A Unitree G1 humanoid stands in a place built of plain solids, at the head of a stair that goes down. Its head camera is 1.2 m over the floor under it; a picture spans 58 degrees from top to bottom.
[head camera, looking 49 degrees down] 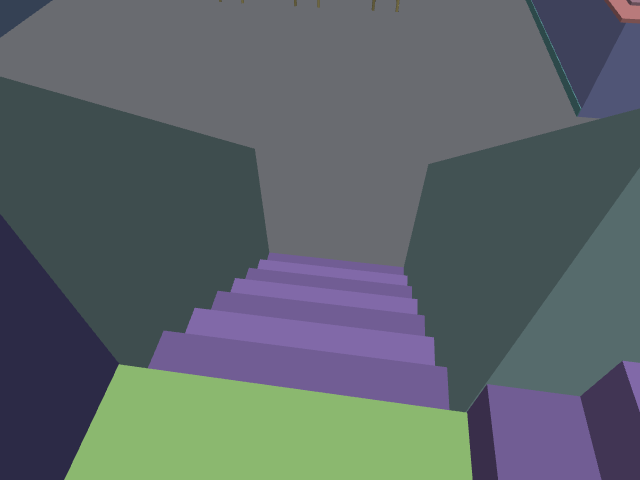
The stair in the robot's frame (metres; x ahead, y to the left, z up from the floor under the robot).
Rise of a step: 0.19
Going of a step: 0.22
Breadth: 1.00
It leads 8 degrees to the right of straight ahead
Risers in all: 8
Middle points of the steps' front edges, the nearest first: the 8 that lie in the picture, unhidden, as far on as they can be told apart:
0.49 0.10 0.00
0.71 0.07 -0.18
0.92 0.04 -0.37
1.13 0.01 -0.56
1.35 -0.02 -0.75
1.56 -0.05 -0.93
1.77 -0.08 -1.12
1.99 -0.11 -1.31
